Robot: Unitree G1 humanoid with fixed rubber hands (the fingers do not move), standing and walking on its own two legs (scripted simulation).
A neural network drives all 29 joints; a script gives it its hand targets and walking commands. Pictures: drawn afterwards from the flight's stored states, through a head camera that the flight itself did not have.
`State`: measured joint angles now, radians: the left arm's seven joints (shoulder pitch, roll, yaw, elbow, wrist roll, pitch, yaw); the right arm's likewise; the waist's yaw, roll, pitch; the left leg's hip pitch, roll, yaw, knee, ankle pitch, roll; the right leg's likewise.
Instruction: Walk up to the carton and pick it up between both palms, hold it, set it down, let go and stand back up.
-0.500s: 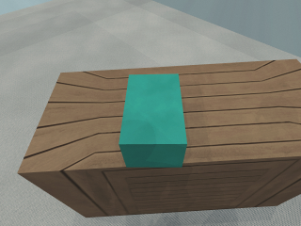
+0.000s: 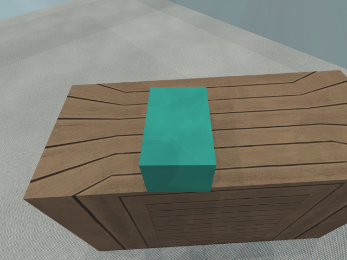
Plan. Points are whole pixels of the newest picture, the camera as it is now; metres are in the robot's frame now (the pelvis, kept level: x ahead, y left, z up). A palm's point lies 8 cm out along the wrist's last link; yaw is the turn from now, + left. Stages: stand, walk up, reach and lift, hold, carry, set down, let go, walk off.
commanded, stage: stand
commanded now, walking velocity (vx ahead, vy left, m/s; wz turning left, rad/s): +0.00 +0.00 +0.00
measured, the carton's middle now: (178, 136) +0.44 +0.03 -0.01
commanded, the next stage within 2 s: walk up in 0.44 s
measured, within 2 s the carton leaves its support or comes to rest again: neither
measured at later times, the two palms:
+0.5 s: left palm out of the picture -0.04 +0.20 -0.15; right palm out of the picture -0.03 -0.19 -0.15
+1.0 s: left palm out of the picture -0.07 +0.18 -0.14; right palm out of the picture -0.02 -0.27 -0.16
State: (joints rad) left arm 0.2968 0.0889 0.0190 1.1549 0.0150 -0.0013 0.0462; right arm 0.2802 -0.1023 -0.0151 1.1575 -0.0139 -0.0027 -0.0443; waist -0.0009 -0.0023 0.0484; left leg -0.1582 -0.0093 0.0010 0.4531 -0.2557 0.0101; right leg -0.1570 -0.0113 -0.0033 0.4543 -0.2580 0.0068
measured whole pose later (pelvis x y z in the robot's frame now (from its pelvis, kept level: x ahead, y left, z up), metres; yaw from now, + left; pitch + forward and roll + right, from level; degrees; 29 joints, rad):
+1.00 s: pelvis -0.05 -0.03 +0.00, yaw +0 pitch -1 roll +1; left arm 0.33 0.09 0.00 1.08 0.03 0.00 0.05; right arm 0.22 -0.19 -0.06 1.07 -0.02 0.06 -0.04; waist 0.00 0.05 0.00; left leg -0.37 0.00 -0.02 0.75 -0.38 0.03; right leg -0.21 0.02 -0.04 0.51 -0.29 -0.05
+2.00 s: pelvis -0.10 -0.04 -0.03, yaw +2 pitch +9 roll -1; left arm -0.28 0.25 0.01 0.78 -0.07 0.63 -0.02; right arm -0.18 -0.11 0.01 0.83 0.19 0.50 -0.09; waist -0.04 -0.02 -0.03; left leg -0.59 0.02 -0.03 0.75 -0.29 -0.02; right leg -0.57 0.03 -0.10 0.70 -0.27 -0.06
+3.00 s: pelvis -0.10 -0.02 +0.00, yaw -1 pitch +3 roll +1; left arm 0.25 0.14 -0.10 0.15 -0.09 0.38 0.10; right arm 0.36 -0.08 0.07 0.16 0.09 0.25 -0.11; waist 0.05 -0.02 0.01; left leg -0.26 -0.01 0.06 0.35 -0.15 0.02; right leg -0.30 0.01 0.00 0.38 -0.14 -0.03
